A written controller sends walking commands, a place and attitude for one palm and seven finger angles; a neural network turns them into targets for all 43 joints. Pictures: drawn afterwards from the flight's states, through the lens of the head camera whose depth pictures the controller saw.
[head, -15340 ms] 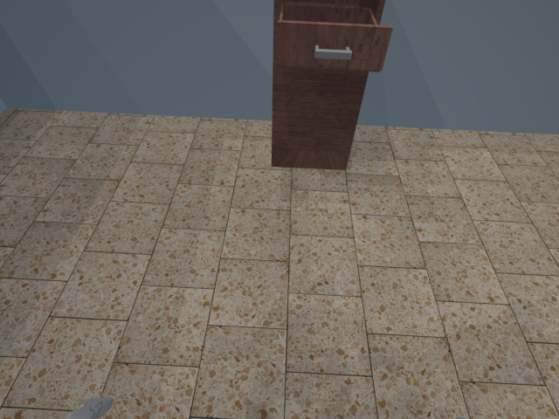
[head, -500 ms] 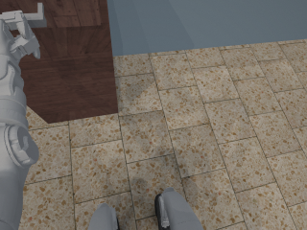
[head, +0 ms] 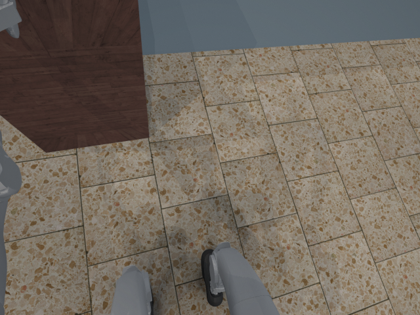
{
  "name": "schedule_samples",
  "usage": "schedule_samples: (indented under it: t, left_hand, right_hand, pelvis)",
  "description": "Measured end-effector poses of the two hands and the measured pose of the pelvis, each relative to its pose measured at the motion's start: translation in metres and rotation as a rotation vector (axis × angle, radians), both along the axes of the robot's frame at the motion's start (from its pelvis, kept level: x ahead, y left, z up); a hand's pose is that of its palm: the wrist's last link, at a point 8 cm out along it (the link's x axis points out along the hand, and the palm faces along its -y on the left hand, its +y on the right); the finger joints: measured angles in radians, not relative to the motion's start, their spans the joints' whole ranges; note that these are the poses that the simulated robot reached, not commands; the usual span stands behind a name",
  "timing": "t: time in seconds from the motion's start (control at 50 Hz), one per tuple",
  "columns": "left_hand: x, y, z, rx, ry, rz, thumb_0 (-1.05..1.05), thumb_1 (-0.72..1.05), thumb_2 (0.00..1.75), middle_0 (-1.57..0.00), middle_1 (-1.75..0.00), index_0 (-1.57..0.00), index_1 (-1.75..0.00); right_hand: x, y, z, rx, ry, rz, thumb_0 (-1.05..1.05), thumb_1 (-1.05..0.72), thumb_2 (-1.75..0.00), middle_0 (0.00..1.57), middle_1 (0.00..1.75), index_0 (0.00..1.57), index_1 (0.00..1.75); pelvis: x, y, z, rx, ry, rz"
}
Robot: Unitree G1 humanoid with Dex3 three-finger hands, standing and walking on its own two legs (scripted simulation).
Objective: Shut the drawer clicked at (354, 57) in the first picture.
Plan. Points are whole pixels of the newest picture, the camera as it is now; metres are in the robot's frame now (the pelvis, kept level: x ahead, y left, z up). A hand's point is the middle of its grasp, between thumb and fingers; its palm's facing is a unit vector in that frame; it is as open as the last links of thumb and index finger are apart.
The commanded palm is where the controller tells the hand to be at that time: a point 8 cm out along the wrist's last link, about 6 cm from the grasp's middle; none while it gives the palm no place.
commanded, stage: pull the fist back off the drawer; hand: left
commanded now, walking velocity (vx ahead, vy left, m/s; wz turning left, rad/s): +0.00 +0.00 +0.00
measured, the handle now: out of the picture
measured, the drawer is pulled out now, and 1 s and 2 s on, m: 0.00 0.00 0.00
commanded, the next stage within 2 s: draw the hand back to the body in 0.76 s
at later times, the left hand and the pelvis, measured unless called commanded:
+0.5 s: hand (14, 5) +0.60 +0.20 +0.10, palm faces +0.08 -1.00 -0.03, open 3.4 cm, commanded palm +0.58 +0.21 +0.10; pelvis -0.01 +0.00 +0.00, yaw -1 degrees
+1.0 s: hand (4, 18) +0.57 +0.20 +0.11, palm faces +0.09 -0.99 -0.06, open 3.3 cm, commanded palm +0.51 +0.23 +0.12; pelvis +0.05 +0.00 +0.03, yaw -3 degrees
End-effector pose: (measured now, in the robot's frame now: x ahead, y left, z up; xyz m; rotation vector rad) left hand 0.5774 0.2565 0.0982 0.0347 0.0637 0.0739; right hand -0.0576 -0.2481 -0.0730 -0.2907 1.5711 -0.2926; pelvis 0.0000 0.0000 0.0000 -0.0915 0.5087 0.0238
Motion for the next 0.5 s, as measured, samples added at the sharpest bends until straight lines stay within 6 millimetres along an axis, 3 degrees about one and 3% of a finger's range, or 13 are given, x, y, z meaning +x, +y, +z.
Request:
schedule_samples:
  t: [0.28,0.5]
  left_hand:
    - [-0.001,-0.005,0.002,0.000,0.002,0.009,0.08,0.71,0.95,-1.39,-1.60,-1.40,-1.60]
    - [-0.004,-0.009,0.002,-0.005,-0.003,0.007,0.08,0.78,0.92,-1.39,-1.60,-1.40,-1.60]
  right_hand:
    - [-0.021,0.004,-0.003,0.002,-0.017,-0.003,0.00,-0.91,-0.89,0.20,0.30,0.20,0.30]
    - [-0.024,0.013,0.000,0.031,-0.015,-0.030,0.00,-0.91,-0.89,0.20,0.30,0.20,0.30]
  pelvis:
    - [-0.015,0.000,-0.007,-0.004,0.007,-0.005]
    - [-0.012,0.003,-0.002,0.002,-0.006,-0.021]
